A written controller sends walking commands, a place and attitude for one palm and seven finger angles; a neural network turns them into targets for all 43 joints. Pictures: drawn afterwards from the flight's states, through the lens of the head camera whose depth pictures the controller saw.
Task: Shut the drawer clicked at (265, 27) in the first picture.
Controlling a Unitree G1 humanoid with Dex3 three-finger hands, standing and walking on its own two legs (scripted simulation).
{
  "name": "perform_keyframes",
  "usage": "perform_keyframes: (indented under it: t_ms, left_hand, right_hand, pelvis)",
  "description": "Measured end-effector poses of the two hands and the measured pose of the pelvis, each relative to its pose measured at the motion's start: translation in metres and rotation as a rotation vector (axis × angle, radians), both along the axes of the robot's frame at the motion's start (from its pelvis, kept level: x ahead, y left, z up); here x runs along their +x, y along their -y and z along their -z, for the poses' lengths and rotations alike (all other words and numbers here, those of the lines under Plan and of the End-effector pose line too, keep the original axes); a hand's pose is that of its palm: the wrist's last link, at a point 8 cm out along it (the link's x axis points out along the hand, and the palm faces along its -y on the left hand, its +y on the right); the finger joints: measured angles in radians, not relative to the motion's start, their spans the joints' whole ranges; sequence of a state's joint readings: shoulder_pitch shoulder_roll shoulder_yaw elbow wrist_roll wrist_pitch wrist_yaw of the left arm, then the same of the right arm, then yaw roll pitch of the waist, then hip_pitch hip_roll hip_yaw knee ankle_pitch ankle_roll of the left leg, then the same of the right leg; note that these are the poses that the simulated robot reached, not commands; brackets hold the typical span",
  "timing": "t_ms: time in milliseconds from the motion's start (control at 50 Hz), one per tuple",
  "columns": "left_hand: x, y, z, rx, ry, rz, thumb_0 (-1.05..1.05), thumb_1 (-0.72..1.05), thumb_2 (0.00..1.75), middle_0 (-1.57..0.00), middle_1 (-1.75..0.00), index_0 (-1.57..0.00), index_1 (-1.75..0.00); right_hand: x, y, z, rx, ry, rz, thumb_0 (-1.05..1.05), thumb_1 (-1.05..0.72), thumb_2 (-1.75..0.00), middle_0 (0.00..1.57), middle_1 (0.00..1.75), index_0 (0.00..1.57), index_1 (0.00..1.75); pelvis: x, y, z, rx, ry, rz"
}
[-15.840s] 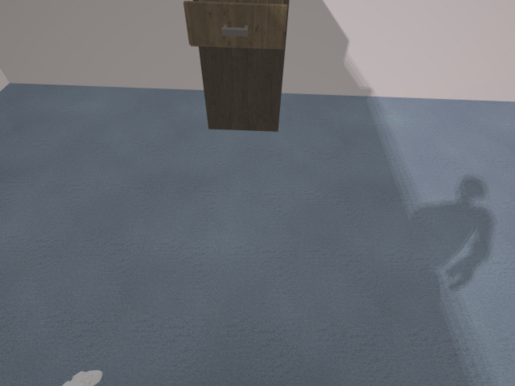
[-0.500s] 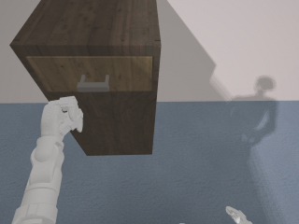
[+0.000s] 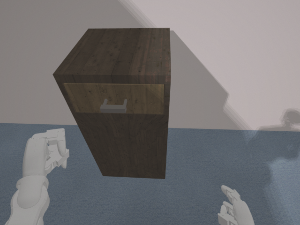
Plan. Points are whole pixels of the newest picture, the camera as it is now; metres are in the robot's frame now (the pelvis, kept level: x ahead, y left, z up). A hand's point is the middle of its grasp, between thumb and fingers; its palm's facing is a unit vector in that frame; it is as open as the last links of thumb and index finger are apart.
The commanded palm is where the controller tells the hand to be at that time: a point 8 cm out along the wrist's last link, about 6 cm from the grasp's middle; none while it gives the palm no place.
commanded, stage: draw the hand back to the body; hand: left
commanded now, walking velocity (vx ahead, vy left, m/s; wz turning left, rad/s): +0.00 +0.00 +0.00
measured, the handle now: (114, 105) +0.56 +0.21 -0.03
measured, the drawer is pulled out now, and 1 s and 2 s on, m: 0.00 0.00 0.00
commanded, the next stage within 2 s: step back with the hand held close in 0.46 s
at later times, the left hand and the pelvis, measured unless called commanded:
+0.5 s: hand (33, 175) +0.16 +0.24 +0.16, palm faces +0.43 -0.82 -0.39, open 3.2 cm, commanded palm +0.12 +0.28 +0.17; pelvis -0.01 +0.00 +0.00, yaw +0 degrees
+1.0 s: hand (25, 177) +0.16 +0.26 +0.15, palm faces +0.29 -0.81 -0.51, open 3.2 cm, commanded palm +0.10 +0.30 +0.17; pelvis -0.04 +0.03 +0.00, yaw -3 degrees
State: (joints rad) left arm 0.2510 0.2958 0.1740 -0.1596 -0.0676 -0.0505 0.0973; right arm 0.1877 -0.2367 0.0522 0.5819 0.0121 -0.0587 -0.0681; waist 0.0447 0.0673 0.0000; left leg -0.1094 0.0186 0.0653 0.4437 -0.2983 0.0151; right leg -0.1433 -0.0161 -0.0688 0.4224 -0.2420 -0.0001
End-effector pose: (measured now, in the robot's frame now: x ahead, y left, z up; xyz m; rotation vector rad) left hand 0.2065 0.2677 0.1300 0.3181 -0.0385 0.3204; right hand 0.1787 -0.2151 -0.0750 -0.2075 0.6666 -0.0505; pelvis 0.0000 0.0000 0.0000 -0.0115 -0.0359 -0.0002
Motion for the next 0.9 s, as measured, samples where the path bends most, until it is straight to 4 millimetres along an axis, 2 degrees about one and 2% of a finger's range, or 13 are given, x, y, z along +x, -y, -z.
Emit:
perform_keyframes:
  t_ms: [300,380,540,660,720,800,900]
  left_hand:
    - [-0.07,-0.007,-0.048,0.157,0.091,-0.058,0.01,0.89,0.9,-1.4,-1.6,-1.4,-1.6]
    - [-0.082,-0.009,-0.054,0.179,0.114,-0.075,0.01,0.89,0.9,-1.4,-1.6,-1.4,-1.6]
    - [-0.083,-0.01,-0.042,0.139,0.103,-0.084,0.01,0.89,0.9,-1.4,-1.6,-1.4,-1.6]
    - [-0.079,-0.013,-0.053,0.183,0.152,-0.056,0.02,0.88,0.9,-1.4,-1.6,-1.41,-1.6]
    - [-0.072,-0.018,-0.056,0.215,0.157,-0.039,0.01,0.88,0.9,-1.4,-1.6,-1.41,-1.6]
    - [-0.064,-0.019,-0.048,0.224,0.109,0.013,0.01,0.89,0.9,-1.4,-1.6,-1.4,-1.6]
    - [-0.065,-0.022,-0.039,0.237,0.063,0.071,0.01,0.88,0.9,-1.4,-1.6,-1.4,-1.6]
  right_hand:
    - [-0.011,0.009,0.001,0.009,0.03,0.008,0.02,-0.9,-0.89,0.2,0.3,0.2,0.3]
    - [-0.013,0.009,0.001,0.01,0.045,0.01,0.02,-0.9,-0.89,0.2,0.3,0.2,0.3]
    - [-0.018,0.007,-0.001,0.005,0.06,0.009,0.02,-0.9,-0.89,0.2,0.3,0.2,0.3]
    - [-0.023,0.005,-0.004,0.002,0.058,0.02,0.02,-0.9,-0.89,0.2,0.3,0.2,0.3]
    - [-0.03,0.008,-0.004,-0.007,0.031,0.05,0.02,-0.9,-0.89,0.2,0.3,0.2,0.3]
    - [-0.044,0.015,-0.002,-0.027,-0.013,0.103,0.02,-0.9,-0.89,0.2,0.3,0.2,0.3]
    - [-0.064,0.018,0.0,-0.051,-0.062,0.162,0.02,-0.9,-0.89,0.2,0.3,0.2,0.3]
  pelvis:
    - [-0.002,0.003,-0.001,-0.004,0.038,0.005]
    - [-0.006,0.003,-0.001,-0.005,0.045,0.003]
    - [-0.012,0.003,0.0,-0.004,0.051,0.003]
    - [-0.015,0.0,-0.001,-0.009,0.035,0.018]
    - [-0.018,-0.003,-0.002,-0.009,0.009,0.033]
    - [-0.023,-0.011,-0.002,-0.002,-0.018,0.045]
    - [-0.03,-0.02,0.0,0.002,-0.035,0.049]
